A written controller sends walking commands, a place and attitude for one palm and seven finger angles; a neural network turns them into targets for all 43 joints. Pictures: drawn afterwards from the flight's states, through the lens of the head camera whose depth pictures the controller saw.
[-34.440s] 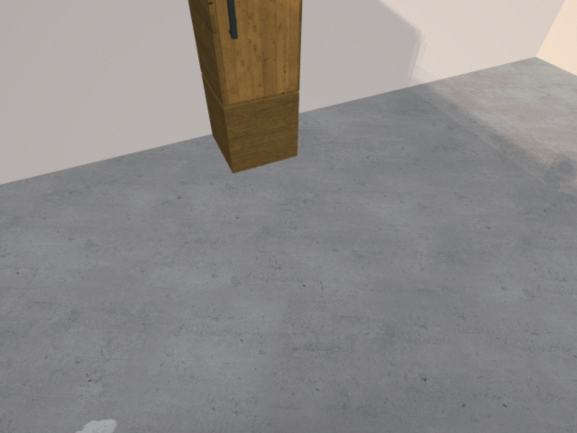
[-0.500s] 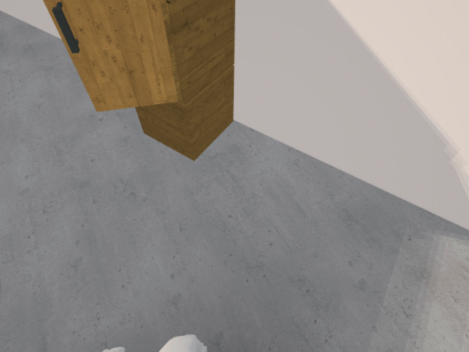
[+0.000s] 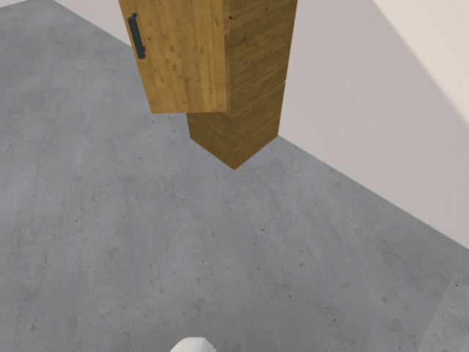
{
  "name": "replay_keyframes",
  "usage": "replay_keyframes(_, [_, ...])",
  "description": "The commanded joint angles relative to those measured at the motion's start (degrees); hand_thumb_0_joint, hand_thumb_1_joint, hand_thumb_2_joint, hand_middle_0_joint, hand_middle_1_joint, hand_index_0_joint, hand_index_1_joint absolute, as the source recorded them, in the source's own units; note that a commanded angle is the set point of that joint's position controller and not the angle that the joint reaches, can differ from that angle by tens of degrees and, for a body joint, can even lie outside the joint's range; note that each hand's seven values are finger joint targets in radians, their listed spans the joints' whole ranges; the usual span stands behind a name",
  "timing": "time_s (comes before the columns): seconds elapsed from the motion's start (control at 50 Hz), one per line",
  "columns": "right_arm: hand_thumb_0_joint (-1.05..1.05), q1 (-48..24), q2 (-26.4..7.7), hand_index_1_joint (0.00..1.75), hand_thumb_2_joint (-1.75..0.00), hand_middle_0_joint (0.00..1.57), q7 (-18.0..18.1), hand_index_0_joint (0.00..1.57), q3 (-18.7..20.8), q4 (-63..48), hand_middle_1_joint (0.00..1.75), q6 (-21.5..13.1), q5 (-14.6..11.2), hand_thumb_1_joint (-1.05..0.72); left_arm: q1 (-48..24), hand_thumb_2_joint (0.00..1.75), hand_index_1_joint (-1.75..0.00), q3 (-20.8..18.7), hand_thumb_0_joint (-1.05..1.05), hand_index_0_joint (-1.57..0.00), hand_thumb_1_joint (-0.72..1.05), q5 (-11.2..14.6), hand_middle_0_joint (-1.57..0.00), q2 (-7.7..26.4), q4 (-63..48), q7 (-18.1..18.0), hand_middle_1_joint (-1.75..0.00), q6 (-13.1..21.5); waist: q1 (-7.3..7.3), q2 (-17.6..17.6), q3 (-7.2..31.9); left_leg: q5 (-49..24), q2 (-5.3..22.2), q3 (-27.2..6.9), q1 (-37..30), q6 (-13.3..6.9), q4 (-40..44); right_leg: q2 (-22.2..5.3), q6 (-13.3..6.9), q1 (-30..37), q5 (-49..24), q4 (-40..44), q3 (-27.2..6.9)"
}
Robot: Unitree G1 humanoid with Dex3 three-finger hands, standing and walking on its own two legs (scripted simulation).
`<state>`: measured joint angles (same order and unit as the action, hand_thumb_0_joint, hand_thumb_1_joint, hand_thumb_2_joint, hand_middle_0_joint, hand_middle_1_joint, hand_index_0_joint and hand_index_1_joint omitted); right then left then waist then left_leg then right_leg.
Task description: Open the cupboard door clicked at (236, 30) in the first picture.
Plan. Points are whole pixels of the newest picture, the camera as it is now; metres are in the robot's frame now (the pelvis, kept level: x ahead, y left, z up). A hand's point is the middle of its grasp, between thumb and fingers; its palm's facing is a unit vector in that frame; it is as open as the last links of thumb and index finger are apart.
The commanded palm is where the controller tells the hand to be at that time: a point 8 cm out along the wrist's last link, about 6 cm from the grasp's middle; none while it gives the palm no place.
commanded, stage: take the last steps up to it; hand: left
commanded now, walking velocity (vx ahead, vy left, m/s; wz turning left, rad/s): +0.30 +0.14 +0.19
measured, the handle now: (138, 36) +1.06 +0.42 +0.01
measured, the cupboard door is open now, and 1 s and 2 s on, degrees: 46 46 46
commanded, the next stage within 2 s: come to a stop and stand still in 1.28 s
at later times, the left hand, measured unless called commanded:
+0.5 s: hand (111, 326) +0.18 +0.27 -0.16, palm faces +0.10 -0.98 -0.19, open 7.4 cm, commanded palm none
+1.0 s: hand (105, 283) +0.27 +0.33 -0.19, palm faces +0.10 -0.98 -0.17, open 7.3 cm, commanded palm none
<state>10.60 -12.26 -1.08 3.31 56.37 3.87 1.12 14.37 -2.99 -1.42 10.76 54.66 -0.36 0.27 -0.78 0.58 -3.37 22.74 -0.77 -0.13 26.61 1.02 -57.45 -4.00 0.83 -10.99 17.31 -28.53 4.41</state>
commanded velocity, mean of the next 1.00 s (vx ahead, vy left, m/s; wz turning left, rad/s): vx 0.30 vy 0.05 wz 0.01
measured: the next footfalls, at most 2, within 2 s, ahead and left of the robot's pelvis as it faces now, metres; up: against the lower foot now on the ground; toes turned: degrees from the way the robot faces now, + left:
left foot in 0.22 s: +0.12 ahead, +0.17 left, +0.00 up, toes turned +9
right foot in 0.58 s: +0.26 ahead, -0.04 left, +0.00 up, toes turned -3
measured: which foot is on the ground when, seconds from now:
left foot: up 0.00-0.20, down 0.22-0.58, up 0.60-0.86, down 0.88-1.00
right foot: down 0.00-0.22, up 0.24-0.56, down 0.58-0.90, up 0.92-1.00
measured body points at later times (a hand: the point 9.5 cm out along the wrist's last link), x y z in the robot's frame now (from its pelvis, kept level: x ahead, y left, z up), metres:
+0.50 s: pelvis +0.12 +0.07 +0.00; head +0.14 +0.08 +0.45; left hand +0.18 +0.32 -0.14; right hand +0.13 -0.16 -0.15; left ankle +0.08 +0.17 -0.74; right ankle +0.19 -0.05 -0.71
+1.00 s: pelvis +0.30 +0.14 -0.01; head +0.32 +0.16 +0.44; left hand +0.27 +0.38 -0.17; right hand +0.38 -0.09 -0.14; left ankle +0.33 +0.23 -0.74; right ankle +0.24 +0.00 -0.67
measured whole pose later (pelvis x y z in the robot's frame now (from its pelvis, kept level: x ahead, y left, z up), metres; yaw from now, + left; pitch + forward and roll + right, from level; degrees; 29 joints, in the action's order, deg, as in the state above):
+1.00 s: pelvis +0.30 +0.14 -0.01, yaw +2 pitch +0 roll +0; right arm 13.2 -8.4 0.5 2.2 56.6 -4.4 2.0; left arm 18.2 -4.1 -1.5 12.3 63.2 0.9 -0.5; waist -0.2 -3.2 -1.2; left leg 15.1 2.6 9.2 18.0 -2.6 -32.6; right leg -5.0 -0.3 -22.8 24.4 -61.0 3.1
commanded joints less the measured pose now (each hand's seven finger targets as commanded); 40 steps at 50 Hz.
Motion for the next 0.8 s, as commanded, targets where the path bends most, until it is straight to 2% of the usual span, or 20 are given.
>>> replay_keyframes(0.0, [0.00,-6.53,-3.09,0.30,-0.90,0.20,-1.20,0.20,0.98,-6.23,0.30,-2.69,-0.03,-0.90,4.71,0.90,-0.30,-2.71,0.00,-0.20,0.90,-0.02,-0.20,10.77,-0.98,-0.17,-0.30,2.60,-2.31,-9.65,0.51,-2.37,3.64,1.46,7.17,1.38,4.23,-15.62,-7.22,6.97,-2.07,17.35,-10.70])
replay_keyframes(0.1, [0.00,-8.00,-1.44,0.30,-0.90,0.20,-1.66,0.20,0.11,-6.72,0.30,-4.05,-0.26,-0.90,8.41,0.90,-0.30,-3.18,0.00,-0.20,0.90,-0.33,-0.20,12.29,2.44,0.22,-0.30,2.66,-3.74,-12.18,1.01,-1.51,2.23,5.66,0.66,0.82,19.46,-16.56,-6.68,8.54,-8.06,13.71,-7.18])
replay_keyframes(0.16, [0.00,1.66,-3.11,0.30,-0.90,0.20,-0.92,0.20,0.16,-3.55,0.30,-5.21,0.07,-0.90,5.34,0.90,-0.30,-3.14,0.00,-0.20,0.90,0.08,-0.20,11.57,2.46,0.59,-0.30,2.18,1.22,-7.29,2.83,-7.68,-0.40,9.57,-18.61,-0.27,32.21,-12.12,-2.89,-2.01,-6.48,4.53,-0.85])
replay_keyframes(0.18, [0.00,9.13,-7.80,0.30,-0.90,0.20,-0.07,0.20,1.31,-1.49,0.30,-5.69,0.42,-0.90,4.31,0.90,-0.30,-2.63,0.00,-0.20,0.90,0.28,-0.20,8.96,1.40,0.98,-0.30,1.85,4.86,2.80,5.62,-3.62,6.35,0.27,-30.46,-3.49,34.39,-7.91,-0.50,-11.94,-3.08,-8.87,3.07])
replay_keyframes(0.2, [0.00,17.52,-13.79,0.30,-0.90,0.20,0.84,0.20,2.95,0.05,0.30,-5.80,1.14,-0.90,1.81,0.90,-0.30,-1.67,0.00,-0.20,0.90,0.56,-0.20,5.24,-1.41,1.36,-0.30,1.78,8.09,17.86,7.77,-0.12,20.87,-20.52,-36.79,-10.44,41.00,-0.74,2.28,-25.20,16.35,-25.91,7.81])
replay_keyframes(0.22, [0.00,20.69,-14.42,0.30,-0.90,0.20,1.65,0.20,2.81,1.14,0.30,-5.49,1.07,-0.90,-3.23,0.90,-0.30,-1.13,0.00,-0.20,0.90,0.08,-0.20,5.10,-3.54,1.13,-0.30,1.92,9.10,14.16,6.21,-0.29,24.46,-25.08,-34.39,-14.75,43.66,-0.89,0.54,-30.17,18.27,-36.14,1.55])
replay_keyframes(0.24, [0.00,18.52,-12.67,0.30,-0.90,0.20,1.95,0.20,2.21,0.85,0.30,-5.75,1.00,-0.90,-5.80,0.90,-0.30,-0.81,0.00,-0.20,0.90,0.11,-0.20,4.87,-3.83,0.80,-0.30,2.01,7.85,9.92,4.72,0.17,23.89,-24.57,-29.91,-15.20,43.13,-2.63,-0.41,-31.44,15.31,-41.79,-1.33])
replay_keyframes(0.26, [0.00,14.58,-10.39,0.30,-0.90,0.20,2.28,0.20,1.65,0.16,0.30,-6.10,0.81,-0.90,-6.55,0.90,-0.30,-0.89,0.00,-0.20,0.90,0.26,-0.20,4.27,-3.18,0.90,-0.30,1.93,6.16,10.71,2.22,0.99,22.66,-22.22,-24.49,-15.01,44.58,-4.18,-0.39,-31.79,11.73,-42.60,-3.05])
replay_keyframes(0.32, [0.00,8.41,-6.59,0.30,-0.90,0.20,2.35,0.20,0.13,-0.41,0.30,-7.19,0.81,-0.90,-2.63,0.90,-0.30,-0.69,0.00,-0.20,0.90,0.03,-0.20,3.22,-0.64,1.88,-0.30,0.90,1.60,7.95,-0.63,-7.33,17.59,-10.47,-16.68,-11.66,46.58,-5.03,-0.14,-23.23,4.93,-32.31,-1.98])
replay_keyframes(0.36, [0.00,8.39,-6.62,0.30,-0.90,0.20,2.28,0.20,0.09,0.49,0.30,-7.48,0.62,-0.90,-2.44,0.90,-0.30,-0.44,0.00,-0.20,0.90,0.16,-0.20,2.66,-0.30,2.12,-0.30,0.81,0.98,6.49,1.22,-9.80,15.98,-5.97,-15.81,-11.24,46.67,-3.94,-0.13,-17.62,2.83,-24.14,-0.60])
replay_keyframes(0.46, [0.00,9.08,-6.47,0.30,-0.90,0.20,1.84,0.20,0.36,2.60,0.30,-7.06,0.62,-0.90,-5.34,0.90,-0.30,-0.71,0.00,-0.20,0.90,0.01,-0.20,3.01,-1.50,2.16,-0.30,0.79,0.57,2.51,-1.43,-3.76,15.44,-4.99,-11.95,-11.01,46.40,-0.80,0.25,-8.28,-0.89,-11.35,1.79])
replay_keyframes(0.5, [0.00,8.77,-5.72,0.30,-0.90,0.20,1.86,0.20,0.09,3.07,0.30,-6.81,0.46,-0.90,-2.29,0.90,-0.30,-1.18,0.00,-0.20,0.90,-0.05,-0.20,3.96,-0.54,1.97,-0.30,1.14,-1.14,1.19,-0.48,-3.88,12.99,-2.76,-10.65,-8.82,40.64,0.58,0.00,-0.28,-3.37,-4.12,2.57])
replay_keyframes(0.52, [0.00,8.57,-4.59,0.30,-0.90,0.20,1.79,0.20,-0.14,3.29,0.30,-6.84,0.19,-0.90,0.76,0.90,-0.30,-1.75,0.00,-0.20,0.90,-0.12,-0.20,5.42,0.56,1.68,-0.30,1.39,-2.73,-1.29,-0.13,-2.66,10.07,-0.44,-6.52,-6.93,34.82,0.02,-0.76,6.81,-2.90,-0.56,0.50])
replay_keyframes(0.54, [0.00,8.29,-2.68,0.30,-0.90,0.20,1.39,0.20,-0.41,2.75,0.30,-6.84,-0.22,-0.90,6.51,0.90,-0.30,-2.53,0.00,-0.20,0.90,-0.29,-0.20,8.88,2.02,1.30,-0.30,1.95,-5.31,-8.42,1.09,0.94,4.39,4.53,1.16,-4.21,22.69,-7.66,-3.92,15.25,4.26,6.26,-10.38])
replay_keyframes(0.56, [0.00,8.82,-1.05,0.30,-0.90,0.20,1.05,0.20,-0.51,1.16,0.30,-6.78,-0.20,-0.90,12.07,0.90,-0.30,-3.67,0.00,-0.20,0.90,-0.04,-0.20,13.82,3.54,0.97,-0.30,2.18,-6.45,-18.56,2.47,10.39,-0.23,8.59,10.47,-1.88,8.14,-20.03,-10.53,21.16,9.16,14.91,-27.74])
replay_keyframes(0.58, [0.00,6.53,-3.64,0.30,-0.90,0.20,1.01,0.20,-0.11,0.21,0.30,-6.53,0.00,-0.90,13.08,0.90,-0.30,-3.72,0.00,-0.20,0.90,0.46,-0.20,14.15,3.19,0.40,-0.30,2.20,-6.88,-15.93,3.20,12.55,2.79,3.25,11.84,-1.89,-2.72,-23.53,-14.39,17.30,16.04,19.36,-33.98])
replay_keyframes(0.6, [0.00,2.76,-3.90,0.30,-0.90,0.20,0.98,0.20,0.49,-0.15,0.30,-6.49,0.07,-0.90,9.60,0.90,-0.30,-3.09,0.00,-0.20,0.90,0.44,-0.20,11.62,2.50,-0.06,-0.30,2.38,-5.57,-13.98,-0.91,7.73,5.08,0.18,14.18,-1.75,-7.04,-21.86,-14.07,11.53,16.96,20.04,-32.45])
replay_keyframes(0.62, [0.00,2.35,-3.43,0.30,-0.90,0.20,0.82,0.20,0.52,-0.22,0.30,-6.30,0.23,-0.90,6.36,0.90,-0.30,-2.32,0.00,-0.20,0.90,0.49,-0.20,9.02,1.66,-0.29,-0.30,2.50,-3.38,-10.80,-2.12,3.22,7.04,-1.17,13.59,-1.36,-6.56,-20.27,-12.99,7.51,13.67,19.87,-26.62])
replay_keyframes(0.68, [0.00,4.86,0.50,0.30,-0.90,0.20,0.01,0.20,-0.04,1.29,0.30,-5.48,0.44,-0.90,2.66,0.90,-0.30,-1.89,0.00,-0.20,0.90,0.26,-0.20,6.27,1.10,-0.08,-0.30,3.66,-0.15,-7.14,0.28,-3.15,8.11,2.14,3.67,0.23,3.58,-15.22,-10.00,0.25,-1.28,19.46,-11.51])
replay_keyframes(0.78, [0.00,4.49,2.08,0.30,-0.90,0.20,-0.80,0.20,-0.08,0.39,0.30,-6.24,0.52,-0.90,3.98,0.90,-0.30,-2.60,0.00,-0.20,0.90,0.26,-0.20,8.65,3.61,0.70,-0.30,3.68,-0.07,-6.28,1.19,-9.48,3.90,8.13,-7.18,0.82,23.46,-11.25,-8.08,-1.58,-0.37,15.59,-6.10])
